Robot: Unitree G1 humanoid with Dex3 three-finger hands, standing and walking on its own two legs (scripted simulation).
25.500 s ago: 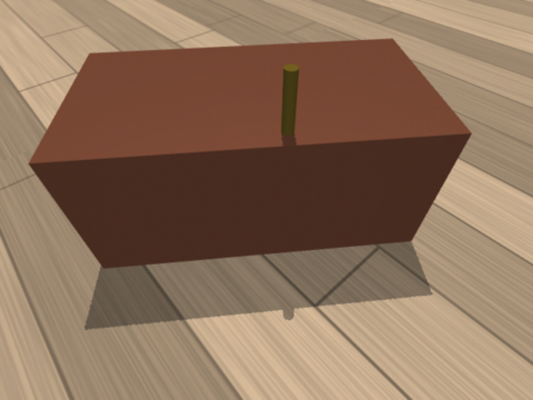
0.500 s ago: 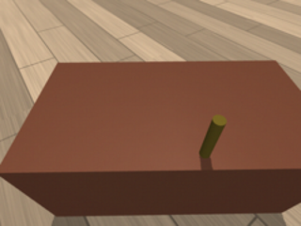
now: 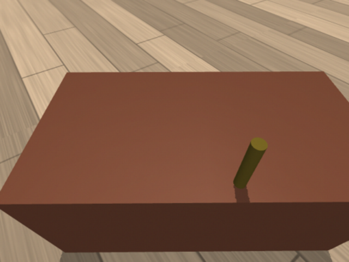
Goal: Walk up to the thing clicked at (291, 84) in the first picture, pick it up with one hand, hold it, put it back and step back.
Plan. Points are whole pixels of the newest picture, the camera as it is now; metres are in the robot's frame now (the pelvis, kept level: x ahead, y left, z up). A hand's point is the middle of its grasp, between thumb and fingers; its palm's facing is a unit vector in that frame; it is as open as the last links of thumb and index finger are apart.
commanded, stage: home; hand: right
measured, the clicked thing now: (248, 165) +0.39 -0.21 -0.07
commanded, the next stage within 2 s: stand in 0.24 s
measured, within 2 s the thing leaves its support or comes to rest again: neither
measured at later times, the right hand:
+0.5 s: hand out of the picture +0.06 -0.25 -0.16, palm faces -0.04 +0.93 -0.36, open 16.0 cm
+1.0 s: hand out of the picture +0.08 -0.25 -0.16, palm faces -0.05 +0.94 -0.35, open 7.6 cm
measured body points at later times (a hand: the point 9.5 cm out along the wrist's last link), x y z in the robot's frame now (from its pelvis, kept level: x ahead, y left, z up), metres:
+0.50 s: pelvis +0.00 +0.00 +0.00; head +0.01 +0.00 +0.45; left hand +0.07 +0.30 -0.13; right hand +0.07 -0.30 -0.13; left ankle +0.00 +0.14 -0.75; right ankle +0.01 -0.13 -0.75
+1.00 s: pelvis +0.00 +0.00 +0.00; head +0.02 +0.00 +0.45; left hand +0.07 +0.30 -0.13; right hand +0.08 -0.30 -0.13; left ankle +0.00 +0.14 -0.75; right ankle +0.01 -0.13 -0.75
